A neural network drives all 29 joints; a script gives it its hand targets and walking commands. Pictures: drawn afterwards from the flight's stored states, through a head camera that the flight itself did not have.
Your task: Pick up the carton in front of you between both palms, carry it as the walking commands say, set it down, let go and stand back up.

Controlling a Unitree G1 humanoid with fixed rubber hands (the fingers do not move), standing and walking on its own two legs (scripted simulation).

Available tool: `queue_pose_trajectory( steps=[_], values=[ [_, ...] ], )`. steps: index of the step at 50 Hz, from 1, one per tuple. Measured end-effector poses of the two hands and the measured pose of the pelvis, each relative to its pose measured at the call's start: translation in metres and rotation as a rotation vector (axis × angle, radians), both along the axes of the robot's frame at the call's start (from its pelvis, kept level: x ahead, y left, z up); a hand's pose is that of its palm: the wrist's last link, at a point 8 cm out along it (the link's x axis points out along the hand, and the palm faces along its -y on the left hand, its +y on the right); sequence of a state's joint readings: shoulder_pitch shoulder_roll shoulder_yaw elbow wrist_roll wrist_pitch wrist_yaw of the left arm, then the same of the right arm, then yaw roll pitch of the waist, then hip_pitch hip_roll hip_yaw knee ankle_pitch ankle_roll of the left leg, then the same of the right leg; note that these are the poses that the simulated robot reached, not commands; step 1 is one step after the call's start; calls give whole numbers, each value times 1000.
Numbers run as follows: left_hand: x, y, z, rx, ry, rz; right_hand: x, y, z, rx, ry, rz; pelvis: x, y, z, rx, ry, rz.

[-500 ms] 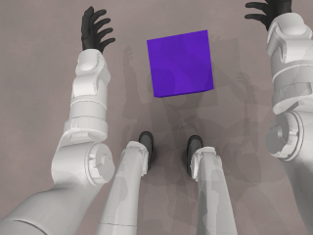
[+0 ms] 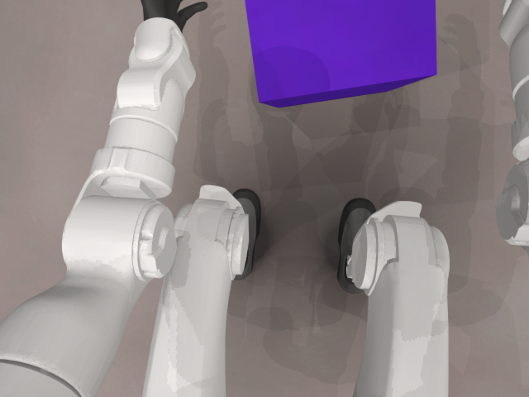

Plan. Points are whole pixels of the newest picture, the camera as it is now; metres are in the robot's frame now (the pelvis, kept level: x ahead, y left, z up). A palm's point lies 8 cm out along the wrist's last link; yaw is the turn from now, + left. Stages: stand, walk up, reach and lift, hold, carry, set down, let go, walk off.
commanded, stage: reach and lift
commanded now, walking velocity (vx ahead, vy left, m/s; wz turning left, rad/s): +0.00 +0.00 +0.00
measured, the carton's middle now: (330, 27) +0.54 -0.04 -0.30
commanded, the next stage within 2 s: none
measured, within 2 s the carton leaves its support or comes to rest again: leaves its support in 1.04 s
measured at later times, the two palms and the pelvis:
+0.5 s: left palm (194, 24) +0.54 +0.14 -0.23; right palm out of the picture +0.57 -0.20 -0.23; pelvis +0.00 +0.00 -0.06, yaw +1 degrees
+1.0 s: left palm (212, 13) +0.55 +0.12 -0.22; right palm out of the picture +0.57 -0.19 -0.23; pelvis +0.00 -0.01 -0.06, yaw +1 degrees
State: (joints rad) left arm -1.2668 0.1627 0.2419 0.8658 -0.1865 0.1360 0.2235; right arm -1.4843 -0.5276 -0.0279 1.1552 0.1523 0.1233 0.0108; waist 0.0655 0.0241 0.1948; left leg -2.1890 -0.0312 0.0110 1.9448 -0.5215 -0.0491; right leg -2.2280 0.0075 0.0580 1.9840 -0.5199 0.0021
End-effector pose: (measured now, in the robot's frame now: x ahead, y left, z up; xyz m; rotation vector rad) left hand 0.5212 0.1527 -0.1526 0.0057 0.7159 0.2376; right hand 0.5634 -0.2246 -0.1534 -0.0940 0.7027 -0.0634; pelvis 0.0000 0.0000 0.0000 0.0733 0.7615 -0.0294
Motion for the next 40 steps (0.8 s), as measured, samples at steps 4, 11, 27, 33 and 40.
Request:
queue_pose_trajectory(
  steps=[4, 11, 27, 33, 40],
  values=[
    [0, -3, -25, -5, 21, -6, 0, 6, -26, 7, 24, 5, -7, -1, -20, 0, -46, 4],
    [2, -4, -70, 6, 58, -23, -1, 9, -74, 13, 46, 7, -9, -3, -45, 1, -99, 9],
    [13, -10, -77, -8, 34, -36, 5, 21, -79, 15, 14, 20, 3, -4, -61, -1, -118, 12],
    [11, -12, -74, -11, 33, -44, 0, 26, -79, 16, 26, 24, 0, -2, -57, -2, -112, 13],
    [17, -37, -72, -40, 22, -74, -1, 36, -76, 26, 31, 52, -5, -1, -54, -7, -127, 12]
  ],
)
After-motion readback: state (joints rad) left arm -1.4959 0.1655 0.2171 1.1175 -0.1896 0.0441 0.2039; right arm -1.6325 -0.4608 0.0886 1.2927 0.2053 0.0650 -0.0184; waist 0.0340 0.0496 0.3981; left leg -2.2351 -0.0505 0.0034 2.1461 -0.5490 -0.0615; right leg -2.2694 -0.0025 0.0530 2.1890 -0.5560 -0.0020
